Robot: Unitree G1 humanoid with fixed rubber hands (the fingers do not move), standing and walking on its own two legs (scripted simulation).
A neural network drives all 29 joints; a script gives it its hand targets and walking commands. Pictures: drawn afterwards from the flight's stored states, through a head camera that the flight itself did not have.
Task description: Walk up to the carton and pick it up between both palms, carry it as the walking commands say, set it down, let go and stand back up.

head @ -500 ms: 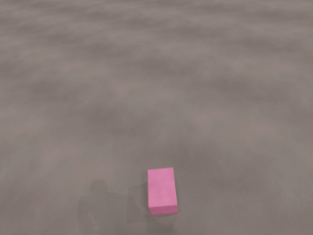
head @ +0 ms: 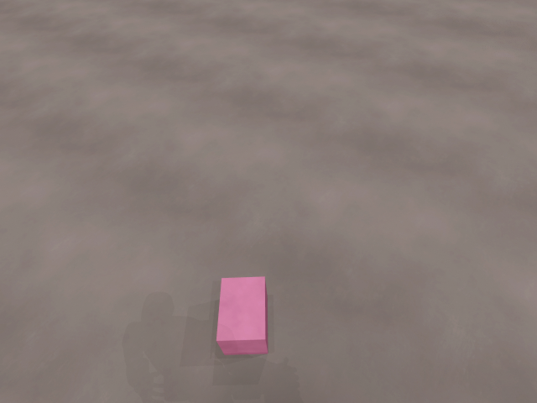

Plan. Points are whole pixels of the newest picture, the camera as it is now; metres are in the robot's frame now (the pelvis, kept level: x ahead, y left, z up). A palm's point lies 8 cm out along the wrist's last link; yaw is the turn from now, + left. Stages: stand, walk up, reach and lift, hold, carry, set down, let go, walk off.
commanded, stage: walk up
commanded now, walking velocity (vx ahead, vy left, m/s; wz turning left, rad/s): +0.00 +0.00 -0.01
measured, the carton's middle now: (244, 315) +0.48 +0.15 -0.68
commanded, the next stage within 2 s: none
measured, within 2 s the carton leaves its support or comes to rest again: neither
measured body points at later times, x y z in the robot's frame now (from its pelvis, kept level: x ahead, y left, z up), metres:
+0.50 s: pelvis +0.02 -0.02 +0.01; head +0.04 -0.03 +0.46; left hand +0.00 +0.21 -0.14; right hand +0.05 -0.25 -0.15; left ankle -0.01 +0.09 -0.73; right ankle +0.01 -0.13 -0.73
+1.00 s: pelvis +0.01 +0.05 +0.00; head +0.03 +0.07 +0.45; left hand -0.02 +0.29 -0.16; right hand +0.04 -0.20 -0.15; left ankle +0.04 +0.17 -0.74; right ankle +0.01 -0.12 -0.73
